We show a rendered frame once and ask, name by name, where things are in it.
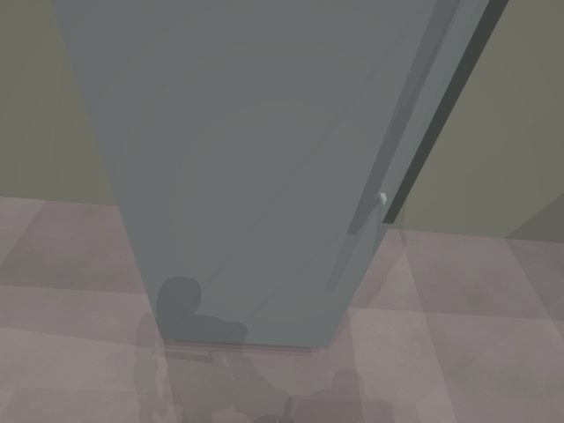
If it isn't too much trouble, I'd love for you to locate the fridge door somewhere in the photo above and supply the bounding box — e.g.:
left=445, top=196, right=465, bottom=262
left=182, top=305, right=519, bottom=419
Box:
left=50, top=0, right=479, bottom=348

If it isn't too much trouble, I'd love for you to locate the handle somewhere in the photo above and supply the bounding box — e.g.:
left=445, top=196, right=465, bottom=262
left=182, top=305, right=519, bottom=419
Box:
left=379, top=0, right=508, bottom=224

